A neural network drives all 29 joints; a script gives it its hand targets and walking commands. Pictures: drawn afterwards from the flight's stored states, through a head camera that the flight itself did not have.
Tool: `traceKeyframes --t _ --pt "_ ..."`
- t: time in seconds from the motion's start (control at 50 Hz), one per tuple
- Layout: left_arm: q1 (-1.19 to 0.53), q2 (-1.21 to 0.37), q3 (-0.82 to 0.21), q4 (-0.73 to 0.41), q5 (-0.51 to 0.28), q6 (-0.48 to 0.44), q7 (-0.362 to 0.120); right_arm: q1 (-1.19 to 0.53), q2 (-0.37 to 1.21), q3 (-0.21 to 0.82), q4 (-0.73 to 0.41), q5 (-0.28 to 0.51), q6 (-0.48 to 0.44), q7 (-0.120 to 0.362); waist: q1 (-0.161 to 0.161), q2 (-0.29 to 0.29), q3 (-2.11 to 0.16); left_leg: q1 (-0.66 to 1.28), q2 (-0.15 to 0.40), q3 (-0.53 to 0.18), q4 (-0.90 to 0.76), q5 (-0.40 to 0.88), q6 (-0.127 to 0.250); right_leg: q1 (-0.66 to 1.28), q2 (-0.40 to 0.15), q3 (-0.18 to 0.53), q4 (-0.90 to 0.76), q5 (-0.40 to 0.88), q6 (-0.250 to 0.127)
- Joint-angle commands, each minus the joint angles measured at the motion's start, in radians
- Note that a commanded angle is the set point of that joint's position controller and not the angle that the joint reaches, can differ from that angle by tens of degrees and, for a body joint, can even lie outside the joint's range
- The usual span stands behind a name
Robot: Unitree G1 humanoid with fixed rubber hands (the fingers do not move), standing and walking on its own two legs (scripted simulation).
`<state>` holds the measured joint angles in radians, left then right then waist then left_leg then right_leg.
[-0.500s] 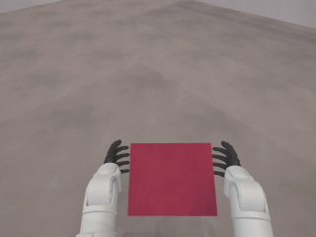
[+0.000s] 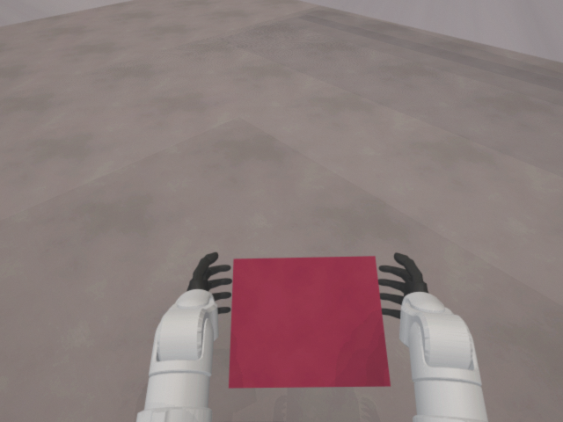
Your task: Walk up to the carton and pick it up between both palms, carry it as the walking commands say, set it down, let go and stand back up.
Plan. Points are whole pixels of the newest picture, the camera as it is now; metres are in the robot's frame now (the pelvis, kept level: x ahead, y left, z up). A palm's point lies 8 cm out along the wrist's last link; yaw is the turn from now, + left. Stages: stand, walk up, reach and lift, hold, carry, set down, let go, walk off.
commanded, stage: carry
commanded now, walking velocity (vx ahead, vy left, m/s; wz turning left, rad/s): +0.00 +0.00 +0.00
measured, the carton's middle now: (304, 322) +0.31 +0.00 -0.05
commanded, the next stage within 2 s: hold in 1.42 s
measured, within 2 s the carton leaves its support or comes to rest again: neither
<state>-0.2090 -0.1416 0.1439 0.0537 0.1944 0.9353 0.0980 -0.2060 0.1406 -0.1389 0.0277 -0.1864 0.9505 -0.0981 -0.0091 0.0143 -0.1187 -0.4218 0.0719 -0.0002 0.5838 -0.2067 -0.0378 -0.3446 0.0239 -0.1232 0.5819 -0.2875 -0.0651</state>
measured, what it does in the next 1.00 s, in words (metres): stands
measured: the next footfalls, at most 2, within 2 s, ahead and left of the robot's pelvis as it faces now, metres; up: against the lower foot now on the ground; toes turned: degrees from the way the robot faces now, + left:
none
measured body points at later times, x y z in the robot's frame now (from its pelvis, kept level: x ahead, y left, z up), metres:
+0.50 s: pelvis +0.00 +0.02 +0.01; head -0.01 +0.01 +0.46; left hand +0.30 +0.18 +0.04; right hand +0.30 -0.13 +0.05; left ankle +0.06 +0.15 -0.73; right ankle +0.01 -0.08 -0.73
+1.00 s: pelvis +0.00 +0.03 +0.01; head -0.02 +0.03 +0.46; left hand +0.29 +0.19 +0.05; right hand +0.29 -0.12 +0.04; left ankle +0.06 +0.15 -0.73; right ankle +0.01 -0.08 -0.73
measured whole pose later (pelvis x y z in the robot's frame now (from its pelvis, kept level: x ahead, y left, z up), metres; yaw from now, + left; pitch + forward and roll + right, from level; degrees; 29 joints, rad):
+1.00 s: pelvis +0.00 +0.03 +0.01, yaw +0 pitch +3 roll +0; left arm -0.19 -0.14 0.14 0.05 0.17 0.84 0.11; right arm -0.18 0.14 -0.13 0.04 -0.16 0.84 -0.11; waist 0.01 0.01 -0.10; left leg -0.39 0.02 0.04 0.51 -0.16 0.01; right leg -0.34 -0.03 -0.09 0.55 -0.26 -0.02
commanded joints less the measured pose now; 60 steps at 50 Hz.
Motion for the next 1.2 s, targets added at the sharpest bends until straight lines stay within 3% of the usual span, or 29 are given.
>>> traceKeyframes --t 0.0,0.1,0.14,0.34,0.6,1.18 --pt "-0.503 -0.873 -0.528 -0.155 -0.318 -0.071 -0.238 -0.516 0.866 0.57 -0.145 0.348 -0.072 0.249 0.005 -0.047 -0.217 0.127 0.03 0.01 -0.039 0.073 0.057 0.054 -0.198 0.159 -0.207 0.052 0.006" --pt "-0.434 -0.856 -0.541 -0.156 -0.309 -0.066 -0.233 -0.446 0.845 0.579 -0.142 0.338 -0.071 0.241 0.012 -0.021 -0.284 0.145 0.055 -0.014 -0.064 0.184 0.062 0.15 -0.178 0.129 -0.125 0.286 0.02" --pt "-0.419 -0.85 -0.541 -0.153 -0.309 -0.067 -0.234 -0.429 0.84 0.575 -0.135 0.33 -0.072 0.24 0.013 -0.022 -0.291 0.149 0.057 -0.016 -0.065 0.197 0.063 0.159 -0.176 0.128 -0.113 0.321 0.023" --pt "-0.43 -0.832 -0.52 -0.103 -0.292 -0.108 -0.24 -0.424 0.822 0.533 -0.07 0.287 -0.117 0.232 0.013 -0.015 -0.242 0.166 0.059 -0.035 -0.108 0.155 0.077 0.099 -0.169 0.131 -0.148 0.157 0.021" --pt "-0.443 -0.828 -0.557 -0.118 -0.32 -0.132 -0.24 -0.418 0.818 0.564 -0.087 0.308 -0.149 0.228 0.022 -0.003 -0.255 0.16 0.066 -0.051 -0.135 0.15 0.095 0.1 -0.163 0.132 -0.123 0.12 0.021" --pt "-0.431 -0.819 -0.545 -0.108 -0.312 -0.124 -0.237 -0.43 0.814 0.561 -0.103 0.316 -0.142 0.226 0.021 -0.012 -0.248 0.144 0.058 -0.05 -0.148 0.099 0.095 0.084 -0.165 0.14 -0.131 0.079 0.025"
